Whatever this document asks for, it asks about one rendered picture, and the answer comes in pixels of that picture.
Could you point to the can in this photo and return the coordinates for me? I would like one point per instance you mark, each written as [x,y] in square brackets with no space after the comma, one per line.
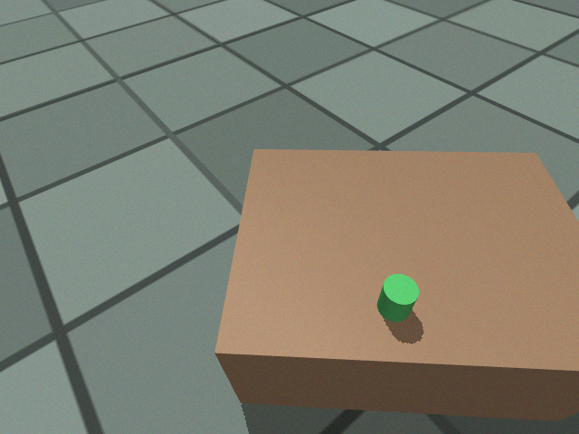
[398,295]

